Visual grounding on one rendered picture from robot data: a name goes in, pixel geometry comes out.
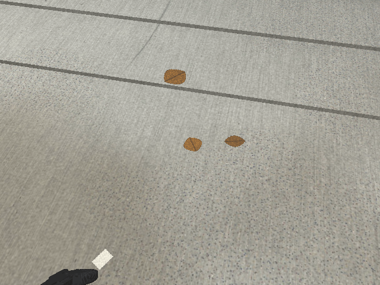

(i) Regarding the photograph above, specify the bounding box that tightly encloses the robot left hand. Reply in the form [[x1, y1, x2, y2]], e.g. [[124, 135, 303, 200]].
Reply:
[[41, 269, 98, 285]]

